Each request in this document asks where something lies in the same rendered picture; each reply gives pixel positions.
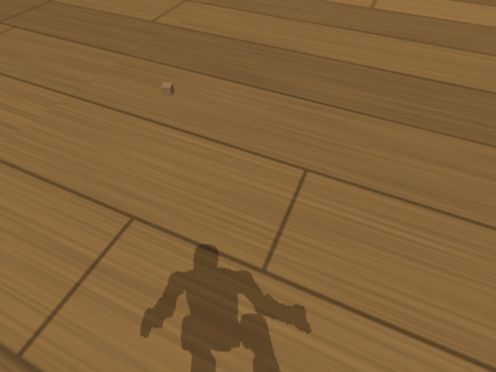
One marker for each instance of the cube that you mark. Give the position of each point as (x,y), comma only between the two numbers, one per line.
(167,89)

